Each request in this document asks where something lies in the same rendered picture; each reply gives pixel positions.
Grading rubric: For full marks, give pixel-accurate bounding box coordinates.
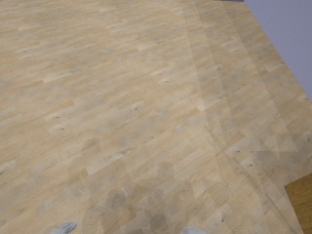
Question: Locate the left robot hand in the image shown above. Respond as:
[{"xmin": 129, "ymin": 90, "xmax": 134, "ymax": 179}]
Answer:
[{"xmin": 51, "ymin": 221, "xmax": 78, "ymax": 234}]

